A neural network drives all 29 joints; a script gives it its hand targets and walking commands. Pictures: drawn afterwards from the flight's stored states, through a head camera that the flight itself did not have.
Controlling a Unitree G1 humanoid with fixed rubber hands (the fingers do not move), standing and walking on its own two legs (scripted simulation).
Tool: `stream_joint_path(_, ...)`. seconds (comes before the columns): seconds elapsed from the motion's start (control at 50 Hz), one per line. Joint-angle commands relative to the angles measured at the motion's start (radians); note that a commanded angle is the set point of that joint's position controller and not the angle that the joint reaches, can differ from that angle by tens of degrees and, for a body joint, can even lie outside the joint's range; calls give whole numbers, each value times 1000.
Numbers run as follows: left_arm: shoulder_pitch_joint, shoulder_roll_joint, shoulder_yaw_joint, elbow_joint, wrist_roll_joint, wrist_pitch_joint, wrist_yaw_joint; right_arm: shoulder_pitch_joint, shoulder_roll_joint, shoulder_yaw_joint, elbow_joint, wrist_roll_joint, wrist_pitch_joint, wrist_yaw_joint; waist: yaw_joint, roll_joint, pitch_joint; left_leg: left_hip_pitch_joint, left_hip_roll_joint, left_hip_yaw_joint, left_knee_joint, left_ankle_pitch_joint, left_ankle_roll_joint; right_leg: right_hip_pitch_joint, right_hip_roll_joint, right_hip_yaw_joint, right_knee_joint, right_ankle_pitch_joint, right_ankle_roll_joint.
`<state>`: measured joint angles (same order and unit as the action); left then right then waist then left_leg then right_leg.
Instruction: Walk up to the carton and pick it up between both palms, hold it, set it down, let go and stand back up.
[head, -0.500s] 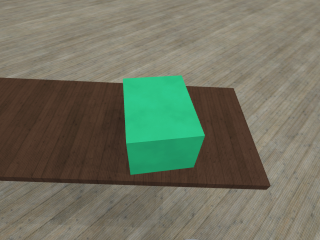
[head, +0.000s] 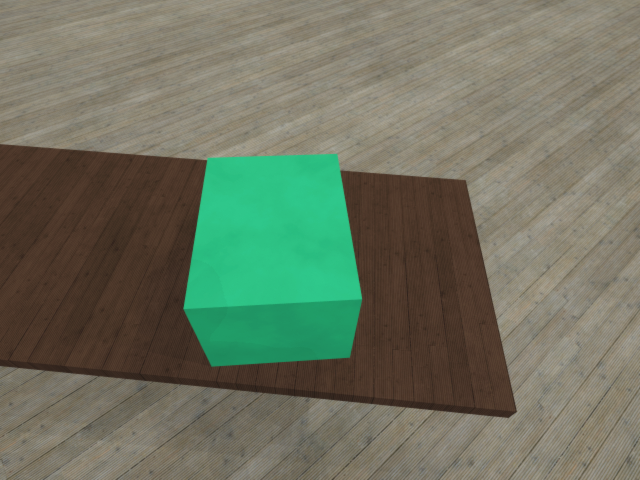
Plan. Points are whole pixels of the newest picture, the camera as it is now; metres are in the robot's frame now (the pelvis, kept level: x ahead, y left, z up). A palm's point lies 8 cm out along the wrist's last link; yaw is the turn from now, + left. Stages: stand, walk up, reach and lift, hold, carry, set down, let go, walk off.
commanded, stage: walk up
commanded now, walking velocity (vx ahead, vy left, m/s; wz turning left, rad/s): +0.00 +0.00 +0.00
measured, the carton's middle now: (277, 255) +0.46 +0.07 -0.05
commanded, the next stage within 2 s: none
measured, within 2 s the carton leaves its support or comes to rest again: neither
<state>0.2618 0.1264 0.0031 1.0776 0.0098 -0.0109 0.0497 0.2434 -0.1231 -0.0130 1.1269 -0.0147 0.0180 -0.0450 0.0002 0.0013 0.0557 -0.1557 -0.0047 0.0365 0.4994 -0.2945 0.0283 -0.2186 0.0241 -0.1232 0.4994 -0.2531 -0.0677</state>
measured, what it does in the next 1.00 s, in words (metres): steps on the spot: left foot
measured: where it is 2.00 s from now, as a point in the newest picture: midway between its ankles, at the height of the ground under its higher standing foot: outside the picture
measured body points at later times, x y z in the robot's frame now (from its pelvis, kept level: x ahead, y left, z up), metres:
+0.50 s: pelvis +0.00 +0.01 +0.01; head +0.02 -0.02 +0.46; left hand -0.06 +0.24 -0.13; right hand +0.02 -0.23 -0.16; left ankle -0.02 +0.17 -0.68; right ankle +0.01 -0.08 -0.74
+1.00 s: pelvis +0.01 +0.06 +0.01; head +0.02 +0.06 +0.46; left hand -0.02 +0.26 -0.16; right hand +0.00 -0.15 -0.15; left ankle +0.01 +0.16 -0.74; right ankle +0.01 -0.08 -0.74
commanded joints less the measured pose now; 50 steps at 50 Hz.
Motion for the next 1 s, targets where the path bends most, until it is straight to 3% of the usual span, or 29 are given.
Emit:
stream_joint_path(0.0, 101, 24, -5, -1, -8, 4, -9, 58, -35, 14, 11, -2, -15, 6, 27, 194, 71, -97, 140, -151, -197, 168, 48, 61, -116, 147, -165, 68, 8)
stream_joint_path(0.02, 80, 75, 9, 3, -3, 1, -8, 56, -7, 22, 10, 0, -23, 7, 15, 133, 83, -48, 113, -111, -193, 229, 28, 48, -125, 163, -151, 142, 3)
stream_joint_path(0.04, 99, 86, 13, 16, -1, -3, -11, 62, -24, 19, 11, -3, -26, 3, 16, 106, 68, 16, 111, -101, -184, 263, 23, 14, -126, 166, -152, 185, -1)
stream_joint_path(0.12, 125, 56, 1, 47, 3, -14, -17, 99, -55, 12, 32, 10, -26, -3, 7, 30, 51, 44, 108, -97, -183, 210, 28, 30, -129, 169, -183, 181, 1)
stream_joint_path(0.24, 138, 39, -4, 72, 1, -14, -10, 102, -52, 14, 44, 8, -26, 0, 6, -15, 59, 24, 106, -89, -188, 174, 22, 47, -123, 171, -208, 144, 4)
stream_joint_path(0.26, 187, 195, 50, 14, 40, -12, 8, 62, -241, -54, 41, 8, 4, -8, 104, 95, 89, -234, 39, 20, 53, 35, -31, 188, -329, 355, -179, 213, -40)
stream_joint_path(0.28, 266, 252, 64, 40, 31, -2, 24, 44, -216, -54, 11, -2, 24, -6, 118, -29, 53, -370, 9, 38, 226, -194, -49, 254, -484, 549, -231, 248, -107)
stream_joint_path(0.3, 277, 236, 61, 46, 31, 3, 32, 42, -171, -51, -6, -18, 35, -1, 96, -59, 30, -364, 49, -18, 381, -227, -49, 190, -550, 595, -241, 275, -165)
stream_joint_path(0.32, 259, 206, 61, 37, 29, 1, 33, 21, -123, -46, -24, -21, 39, 6, 86, -52, 19, -339, 52, -44, 468, -211, -55, 113, -524, 535, -255, 246, -173)
stream_joint_path(0.38, 160, 143, 56, 6, 31, 1, 32, -24, -92, -54, -61, -28, 33, 28, 49, -119, 26, -331, 63, -90, 547, -73, -62, -11, -387, 363, -287, 49, -100)
stream_joint_path(0.42, 137, 133, 52, -9, 26, 1, 25, 10, -98, -62, -57, -31, 36, 29, 40, -148, 13, -346, 48, -65, 552, -40, -83, 2, -352, 305, -265, 122, -89)
stream_joint_path(0.44, 72, -10, 1, 21, -11, 0, 26, 45, 22, -19, -57, 4, 22, 42, -44, -262, -36, -134, 43, -44, 300, -27, -53, -113, -129, 89, -261, 70, -60)
stream_joint_path(0.46, 72, 7, 6, 18, -1, 2, 25, 21, -2, -22, -72, 12, 19, 39, -24, -290, -26, -139, -6, 21, 254, -34, -53, -94, -92, 62, -233, 64, -54)
stream_joint_path(0.48, 102, 57, 15, 30, 15, -2, 23, 10, -23, -24, -67, 15, 19, 25, -1, -291, -14, -154, -27, 59, 193, -55, -52, -49, -112, 67, -210, 98, -82)
stream_joint_path(0.52, 127, 121, 26, 23, 38, -8, 6, 50, -70, -27, -43, 7, 27, -1, 16, -230, -37, -135, -33, 68, 98, -88, -51, 13, -188, 135, -159, 259, -132)
stream_joint_path(0.54, 129, 140, 30, 24, 30, -7, -2, 92, -66, -21, -30, 5, 25, -8, -1, -190, -47, -64, -18, 65, 13, -2, -46, -19, -208, 156, -138, 267, -129)
stream_joint_path(0.58, 145, 123, 29, 34, 12, -6, -16, 125, -75, -14, -21, 0, 6, -12, -22, -92, -51, 110, 48, -6, -152, 204, -46, -135, -184, 158, -95, 156, -52)
stream_joint_path(0.6, 177, 70, 18, 34, 4, -2, -20, 147, -124, -17, -26, -16, -11, -10, -6, 43, -62, 160, 194, -179, -216, 204, -30, -203, -128, 116, -15, -9, 1)
stream_joint_path(0.62, 206, -5, 0, 29, -14, 12, -15, 86, -171, -14, -46, -5, -14, -8, 35, 198, -21, -22, 291, -269, -279, 98, 34, -139, -69, 70, -29, -111, 39)
stream_joint_path(0.64, 197, 15, 5, 38, -6, 27, -11, 15, -167, -17, -55, -3, -11, -3, 22, 288, 44, -228, 287, -289, -336, -146, 83, -1, -82, 89, 38, -119, 45)
stream_joint_path(0.66, 164, 59, 14, 33, -2, 31, -14, -32, -94, 1, -63, -5, -15, 0, 45, 235, 104, -265, 238, -254, -369, -195, 53, 19, -79, 100, 10, -46, 47)
stream_joint_path(0.68, 163, 58, 13, 34, 3, 29, -19, -48, -79, 5, -67, -4, -21, 2, 56, 195, 119, -224, 198, -201, -356, -149, 24, -3, -78, 99, -55, 32, 50)
stream_joint_path(0.72, 176, 62, 13, 46, 9, 20, -25, -1, -80, 3, -50, 7, -31, 2, 45, 203, 92, -190, 156, -167, -326, -82, 2, 45, -94, 108, -104, 106, 58)
stream_joint_path(0.84, 155, 57, 8, 67, 4, 0, -20, 80, -84, -6, -22, 11, -40, 6, 17, 33, 46, -60, 117, -114, -250, 67, 6, 28, -120, 125, -158, 119, 74)
stream_joint_path(0.96, 142, 44, 8, 80, 2, -4, -15, 108, -81, -7, -13, 6, -44, 10, 6, -26, 33, -42, 105, -89, -211, 124, 11, 32, -126, 125, -162, 115, 70)
stream_joint_path(0.98, 45, 162, 49, 18, -3, 0, 2, 37, -201, -49, -63, 6, -37, -5, 4, -27, 161, -90, 164, -71, -40, 570, 2, -84, -168, 98, 6, 377, 89)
